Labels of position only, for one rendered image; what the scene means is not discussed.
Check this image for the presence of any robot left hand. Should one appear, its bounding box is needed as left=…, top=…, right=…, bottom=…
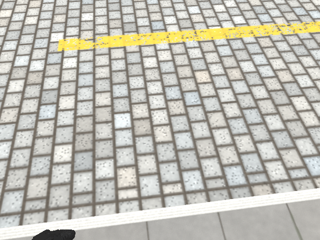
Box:
left=32, top=229, right=76, bottom=240

